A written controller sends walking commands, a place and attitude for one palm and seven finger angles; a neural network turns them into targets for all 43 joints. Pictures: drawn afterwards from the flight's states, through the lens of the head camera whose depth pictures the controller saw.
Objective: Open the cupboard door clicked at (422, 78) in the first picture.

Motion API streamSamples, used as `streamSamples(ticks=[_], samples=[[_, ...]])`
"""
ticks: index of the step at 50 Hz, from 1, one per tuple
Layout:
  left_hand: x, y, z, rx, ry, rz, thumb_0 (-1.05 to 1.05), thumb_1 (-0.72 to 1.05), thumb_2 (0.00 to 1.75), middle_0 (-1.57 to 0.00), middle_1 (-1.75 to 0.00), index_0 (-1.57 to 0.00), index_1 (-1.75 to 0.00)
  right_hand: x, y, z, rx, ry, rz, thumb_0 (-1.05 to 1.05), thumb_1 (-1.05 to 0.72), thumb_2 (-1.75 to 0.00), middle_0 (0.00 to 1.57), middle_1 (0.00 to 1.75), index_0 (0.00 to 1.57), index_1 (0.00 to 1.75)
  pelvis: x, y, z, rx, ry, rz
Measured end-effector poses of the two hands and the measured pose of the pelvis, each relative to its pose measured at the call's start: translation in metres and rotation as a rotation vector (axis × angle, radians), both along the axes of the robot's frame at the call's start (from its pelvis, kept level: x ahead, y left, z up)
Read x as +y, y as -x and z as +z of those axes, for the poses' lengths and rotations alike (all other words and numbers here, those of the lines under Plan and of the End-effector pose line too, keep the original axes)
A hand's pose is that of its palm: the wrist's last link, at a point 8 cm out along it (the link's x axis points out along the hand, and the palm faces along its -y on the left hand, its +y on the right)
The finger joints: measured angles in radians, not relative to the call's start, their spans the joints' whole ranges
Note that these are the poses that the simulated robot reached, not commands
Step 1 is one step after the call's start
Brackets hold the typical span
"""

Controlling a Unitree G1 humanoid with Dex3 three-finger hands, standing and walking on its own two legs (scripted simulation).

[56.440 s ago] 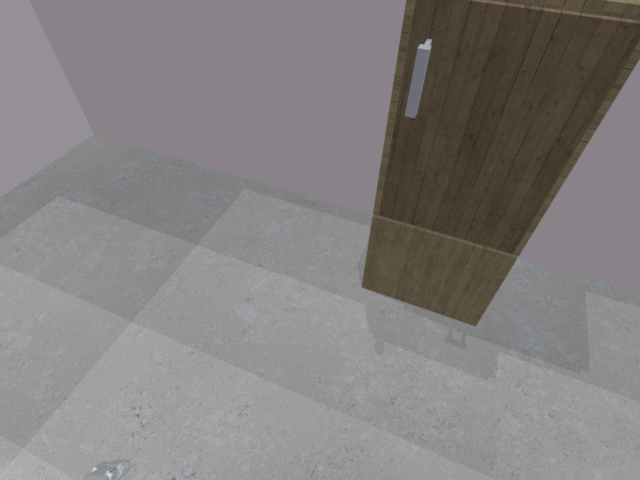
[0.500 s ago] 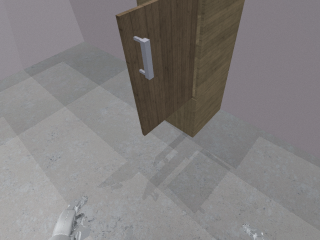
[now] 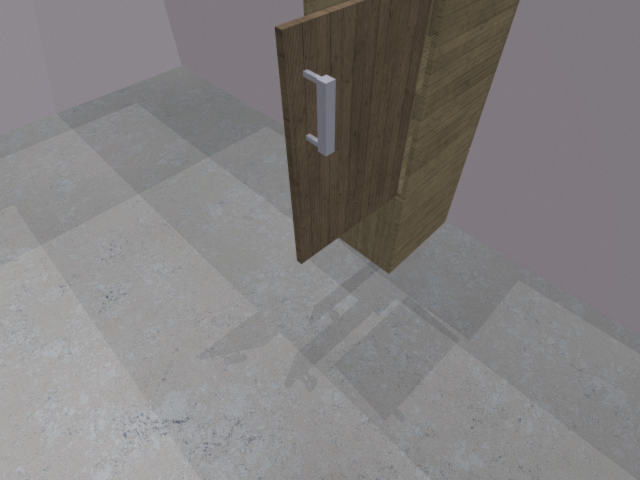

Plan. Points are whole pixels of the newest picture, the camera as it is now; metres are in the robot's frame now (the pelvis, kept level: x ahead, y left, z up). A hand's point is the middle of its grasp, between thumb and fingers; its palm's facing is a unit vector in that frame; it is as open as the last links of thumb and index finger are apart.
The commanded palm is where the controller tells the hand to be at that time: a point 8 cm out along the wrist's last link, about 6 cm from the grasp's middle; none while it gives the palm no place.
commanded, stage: let the arm hang, fingers relaxed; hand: left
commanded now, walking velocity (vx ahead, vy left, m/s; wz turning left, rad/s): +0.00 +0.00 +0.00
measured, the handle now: (318, 113) +0.70 +0.05 +0.09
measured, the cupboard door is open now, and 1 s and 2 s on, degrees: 88 88 88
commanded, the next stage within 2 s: look to check the result in 0.40 s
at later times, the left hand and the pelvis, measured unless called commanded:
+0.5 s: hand out of the picture +0.09 +0.23 -0.15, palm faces -0.02 -0.95 -0.32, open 7.3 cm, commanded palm none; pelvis +0.02 +0.00 +0.00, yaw -1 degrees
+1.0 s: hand out of the picture +0.12 +0.22 -0.15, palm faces -0.02 -0.94 -0.35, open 7.4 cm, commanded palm none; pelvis +0.04 -0.02 +0.00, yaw -1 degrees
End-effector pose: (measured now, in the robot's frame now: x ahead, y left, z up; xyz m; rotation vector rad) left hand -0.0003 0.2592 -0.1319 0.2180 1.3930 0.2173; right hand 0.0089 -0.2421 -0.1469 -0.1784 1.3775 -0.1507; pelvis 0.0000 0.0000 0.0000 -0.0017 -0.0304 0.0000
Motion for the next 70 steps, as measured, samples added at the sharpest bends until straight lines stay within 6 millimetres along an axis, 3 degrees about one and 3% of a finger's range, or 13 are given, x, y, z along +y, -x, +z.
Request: streamSamples(ticks=[10, 21, 35, 45, 54, 70], samples=[[0.01, -0.047, 0.007, -0.093, -0.02, -0.054, 0.01, 0.91, 0.9, -0.2, -0.3, -0.2, -0.3, -0.002, -0.001, 0.0, -0.008, 0.006, -0.015, 0.01, -0.9, -0.9, 0.2, 0.3, 0.2, 0.29, 0.005, -0.002, 0.001, 0.0, -0.007, -0.009], [0.012, -0.081, 0.012, -0.136, -0.032, -0.089, 0.01, 0.91, 0.9, -0.2, -0.3, -0.2, -0.3, -0.017, -0.025, 0.004, -0.037, 0.031, -0.007, 0.01, -0.9, -0.9, 0.2, 0.3, 0.2, 0.3, 0.002, -0.012, 0.002, 0.005, -0.009, -0.011], [0.013, -0.096, 0.018, -0.133, -0.06, -0.091, 0.01, 0.91, 0.9, -0.21, -0.3, -0.21, -0.3, -0.042, -0.069, 0.012, -0.092, 0.065, 0.023, 0.01, -0.9, -0.9, 0.2, 0.3, 0.2, 0.3, -0.008, -0.026, 0.004, 0.011, -0.009, -0.008], [0.011, -0.106, 0.02, -0.139, -0.072, -0.092, 0.01, 0.91, 0.9, -0.21, -0.3, -0.21, -0.3, -0.055, -0.087, 0.015, -0.11, 0.078, 0.035, 0.01, -0.9, -0.9, 0.2, 0.3, 0.2, 0.3, -0.015, -0.034, 0.004, 0.011, -0.008, -0.008], [0.006, -0.116, 0.022, -0.15, -0.077, -0.102, 0.01, 0.91, 0.9, -0.21, -0.3, -0.21, -0.3, -0.062, -0.088, 0.015, -0.103, 0.081, 0.029, 0.01, -0.9, -0.9, 0.2, 0.3, 0.2, 0.3, -0.021, -0.038, 0.005, 0.011, -0.008, -0.011], [-0.002, -0.125, 0.023, -0.164, -0.074, -0.119, 0.01, 0.91, 0.9, -0.21, -0.3, -0.21, -0.3, -0.068, -0.071, 0.013, -0.073, 0.082, 0.005, 0.01, -0.9, -0.9, 0.2, 0.3, 0.2, 0.3, -0.027, -0.039, 0.005, 0.007, -0.008, -0.02]])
